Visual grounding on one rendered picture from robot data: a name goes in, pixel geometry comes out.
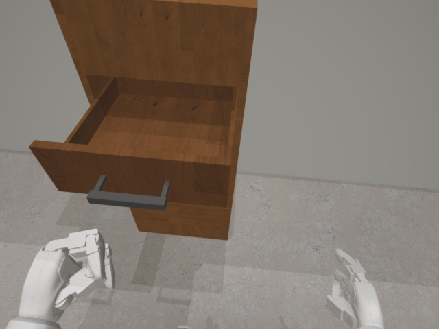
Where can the robot right hand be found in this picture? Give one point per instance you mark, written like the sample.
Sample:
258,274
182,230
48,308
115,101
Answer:
361,306

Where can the drawer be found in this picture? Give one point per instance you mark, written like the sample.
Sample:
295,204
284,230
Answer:
141,133

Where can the robot left hand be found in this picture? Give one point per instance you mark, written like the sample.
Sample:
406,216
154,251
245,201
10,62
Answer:
44,295

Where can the cabinet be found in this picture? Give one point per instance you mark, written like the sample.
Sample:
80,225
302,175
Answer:
189,41

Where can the handle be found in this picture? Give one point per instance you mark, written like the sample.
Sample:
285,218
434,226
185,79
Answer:
96,196

